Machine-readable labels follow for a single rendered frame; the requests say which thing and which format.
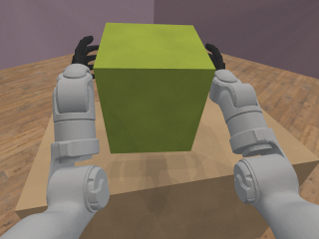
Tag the robot left forearm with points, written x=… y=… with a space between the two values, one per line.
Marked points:
x=74 y=116

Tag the robot left hand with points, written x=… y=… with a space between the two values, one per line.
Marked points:
x=83 y=50

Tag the robot right upper arm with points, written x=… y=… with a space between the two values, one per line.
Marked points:
x=269 y=183

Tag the robot left upper arm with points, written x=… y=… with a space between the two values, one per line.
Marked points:
x=74 y=195

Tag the carton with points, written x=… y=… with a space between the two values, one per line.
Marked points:
x=153 y=81

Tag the pedestal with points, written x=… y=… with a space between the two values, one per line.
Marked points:
x=169 y=194

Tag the robot right forearm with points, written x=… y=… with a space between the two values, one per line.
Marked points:
x=249 y=133

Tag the robot right hand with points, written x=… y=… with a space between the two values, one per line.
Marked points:
x=215 y=57

